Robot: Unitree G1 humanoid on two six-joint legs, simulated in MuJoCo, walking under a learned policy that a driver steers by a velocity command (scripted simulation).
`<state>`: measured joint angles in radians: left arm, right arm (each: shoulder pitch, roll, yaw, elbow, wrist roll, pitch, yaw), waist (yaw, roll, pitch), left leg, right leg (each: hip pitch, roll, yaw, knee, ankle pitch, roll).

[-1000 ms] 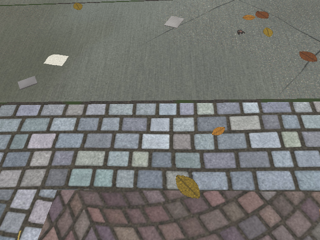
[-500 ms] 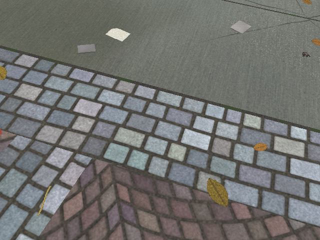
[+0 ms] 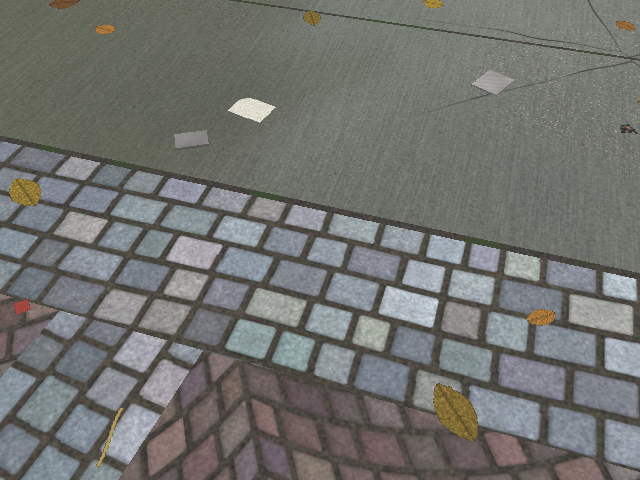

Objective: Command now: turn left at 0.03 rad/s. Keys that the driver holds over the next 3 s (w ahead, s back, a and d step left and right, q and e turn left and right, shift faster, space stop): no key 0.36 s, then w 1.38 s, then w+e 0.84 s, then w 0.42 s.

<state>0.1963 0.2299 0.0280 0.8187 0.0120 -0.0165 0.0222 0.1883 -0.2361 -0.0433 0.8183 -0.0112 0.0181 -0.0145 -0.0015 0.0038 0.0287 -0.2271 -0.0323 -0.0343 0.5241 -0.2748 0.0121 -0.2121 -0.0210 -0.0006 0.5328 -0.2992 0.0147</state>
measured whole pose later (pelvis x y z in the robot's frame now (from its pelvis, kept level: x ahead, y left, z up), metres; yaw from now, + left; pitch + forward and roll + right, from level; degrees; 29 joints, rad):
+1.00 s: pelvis +0.20 -0.01 -0.01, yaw +0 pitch +2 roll +1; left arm -0.06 0.24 0.02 0.80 -0.03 -0.09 -0.04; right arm 0.49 -0.22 -0.03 1.08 0.01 -0.08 -0.02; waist -0.10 -0.02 0.04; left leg 0.19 -0.01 0.01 0.15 -0.37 0.00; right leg -0.59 -0.04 -0.04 0.55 -0.02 -0.05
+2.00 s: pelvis +0.77 +0.01 +0.01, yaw -6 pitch +1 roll +2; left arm 0.12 0.27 0.05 0.87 -0.02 -0.06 -0.02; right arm 0.31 -0.25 -0.05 0.97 -0.01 -0.10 0.00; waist -0.06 -0.04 0.01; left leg 0.02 -0.06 0.14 0.17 -0.22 0.04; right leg -0.69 -0.11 0.05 0.70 0.08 -0.03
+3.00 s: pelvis +1.31 -0.16 +0.01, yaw -31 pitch +2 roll +2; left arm 0.11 0.27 0.05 0.69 -0.01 -0.07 -0.01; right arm 0.38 -0.27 -0.05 0.88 0.01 -0.09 0.01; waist -0.09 -0.04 0.02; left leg -0.07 -0.04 0.03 0.24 -0.21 0.03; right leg -0.63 -0.09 0.05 0.69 -0.07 0.00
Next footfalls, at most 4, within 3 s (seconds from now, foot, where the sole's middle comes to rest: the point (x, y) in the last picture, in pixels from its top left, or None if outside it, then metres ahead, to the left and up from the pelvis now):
1.04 right None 0.43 -0.13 -0.77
1.62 left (292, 383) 0.74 0.10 -0.77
2.16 right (394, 284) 1.02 -0.15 -0.77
2.64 left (353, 196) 1.35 -0.06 -0.77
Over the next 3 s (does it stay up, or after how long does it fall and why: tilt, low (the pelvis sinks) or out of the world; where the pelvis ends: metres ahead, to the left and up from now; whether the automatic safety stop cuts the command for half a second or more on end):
stays up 1.31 -0.16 0.01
